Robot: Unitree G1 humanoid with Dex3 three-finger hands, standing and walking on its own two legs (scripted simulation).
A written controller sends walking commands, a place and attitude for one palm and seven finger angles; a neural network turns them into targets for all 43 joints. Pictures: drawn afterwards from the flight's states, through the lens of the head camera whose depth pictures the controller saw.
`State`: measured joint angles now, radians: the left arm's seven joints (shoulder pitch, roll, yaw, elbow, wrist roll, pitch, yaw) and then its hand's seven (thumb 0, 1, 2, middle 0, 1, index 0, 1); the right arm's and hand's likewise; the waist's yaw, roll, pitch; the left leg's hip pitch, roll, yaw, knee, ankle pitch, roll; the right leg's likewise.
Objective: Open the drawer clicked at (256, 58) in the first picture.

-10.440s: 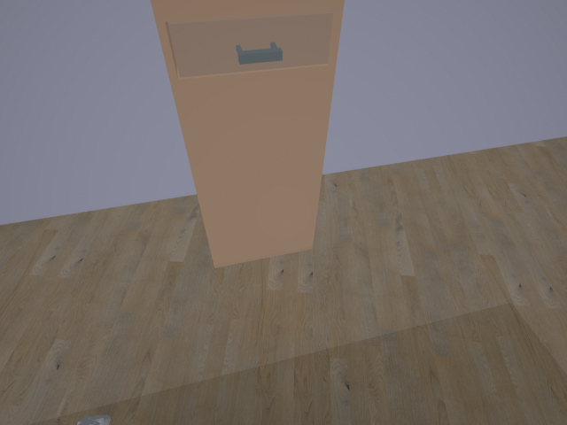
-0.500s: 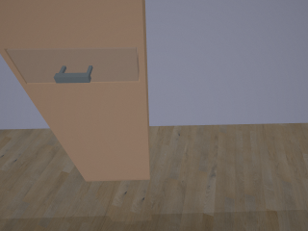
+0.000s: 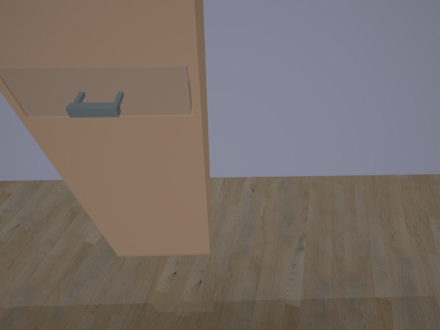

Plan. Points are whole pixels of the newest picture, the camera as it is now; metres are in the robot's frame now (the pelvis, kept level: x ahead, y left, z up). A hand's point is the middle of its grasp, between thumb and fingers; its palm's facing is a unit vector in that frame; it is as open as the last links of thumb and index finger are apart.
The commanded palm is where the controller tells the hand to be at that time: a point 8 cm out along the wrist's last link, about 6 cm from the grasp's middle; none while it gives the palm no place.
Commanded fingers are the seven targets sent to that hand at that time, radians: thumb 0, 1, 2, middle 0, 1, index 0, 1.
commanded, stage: look again from close up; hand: left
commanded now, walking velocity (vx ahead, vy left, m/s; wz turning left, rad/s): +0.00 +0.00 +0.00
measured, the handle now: (97, 103) +0.52 +0.30 +0.13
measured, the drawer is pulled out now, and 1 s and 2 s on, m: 0.00 0.00 0.00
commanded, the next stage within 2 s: shuffle to correct the standing spot in 0.40 s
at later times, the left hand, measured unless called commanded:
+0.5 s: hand out of the picture -0.01 +0.15 -0.18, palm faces +0.05 -0.98 -0.18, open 7.3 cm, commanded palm none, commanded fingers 0.00 0.90 0.90 -0.20 -0.30 -0.20 -0.30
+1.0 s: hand out of the picture -0.02 +0.22 -0.18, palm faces +0.14 -0.97 -0.22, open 7.4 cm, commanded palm none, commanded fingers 0.00 0.90 0.90 -0.20 -0.30 -0.20 -0.30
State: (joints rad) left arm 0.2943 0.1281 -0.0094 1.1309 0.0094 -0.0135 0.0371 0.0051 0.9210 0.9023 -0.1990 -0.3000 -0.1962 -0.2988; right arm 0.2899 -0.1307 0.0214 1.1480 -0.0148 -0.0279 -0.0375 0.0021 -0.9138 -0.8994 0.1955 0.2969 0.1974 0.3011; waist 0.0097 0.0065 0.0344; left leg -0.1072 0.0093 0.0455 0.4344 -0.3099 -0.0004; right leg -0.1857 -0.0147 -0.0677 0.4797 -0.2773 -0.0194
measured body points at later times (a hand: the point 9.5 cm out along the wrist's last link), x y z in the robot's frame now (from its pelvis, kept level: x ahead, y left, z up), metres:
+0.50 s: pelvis +0.00 -0.02 +0.00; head +0.01 -0.02 +0.45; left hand -0.01 +0.20 -0.16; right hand -0.01 -0.22 -0.17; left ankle -0.05 +0.12 -0.74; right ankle -0.01 -0.10 -0.74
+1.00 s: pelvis -0.01 +0.03 +0.00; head +0.01 +0.04 +0.45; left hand -0.02 +0.27 -0.16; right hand +0.04 -0.19 -0.16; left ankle -0.01 +0.13 -0.74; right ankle -0.03 -0.08 -0.69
